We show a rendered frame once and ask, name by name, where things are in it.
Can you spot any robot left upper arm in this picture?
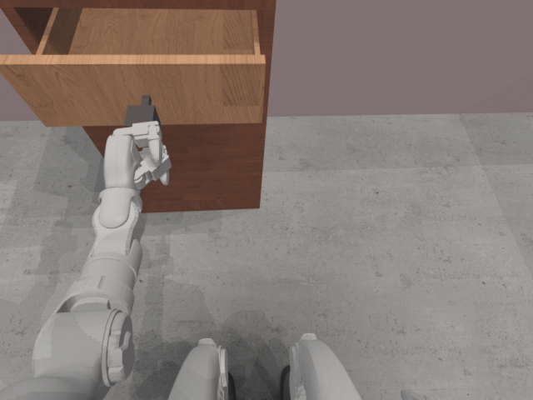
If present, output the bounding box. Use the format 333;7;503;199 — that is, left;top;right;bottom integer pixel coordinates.
0;309;135;400

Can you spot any cabinet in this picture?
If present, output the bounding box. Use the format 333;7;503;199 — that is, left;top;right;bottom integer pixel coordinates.
0;0;276;213

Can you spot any handle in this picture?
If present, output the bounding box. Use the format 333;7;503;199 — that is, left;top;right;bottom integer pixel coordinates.
124;95;161;128

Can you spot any robot right thigh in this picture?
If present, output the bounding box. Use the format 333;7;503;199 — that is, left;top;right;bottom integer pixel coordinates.
289;340;362;400

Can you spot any robot thigh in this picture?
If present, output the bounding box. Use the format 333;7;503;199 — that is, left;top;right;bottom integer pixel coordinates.
168;345;228;400
289;340;362;400

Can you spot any left robot forearm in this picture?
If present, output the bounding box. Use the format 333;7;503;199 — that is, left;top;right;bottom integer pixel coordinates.
31;187;145;378

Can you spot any robot left thigh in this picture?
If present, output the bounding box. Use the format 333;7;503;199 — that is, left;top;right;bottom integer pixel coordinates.
168;345;228;400

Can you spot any drawer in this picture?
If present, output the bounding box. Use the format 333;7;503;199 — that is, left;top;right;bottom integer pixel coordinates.
0;7;266;127

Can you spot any left robot hand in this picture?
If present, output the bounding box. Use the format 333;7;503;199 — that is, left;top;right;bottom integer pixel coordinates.
103;121;172;196

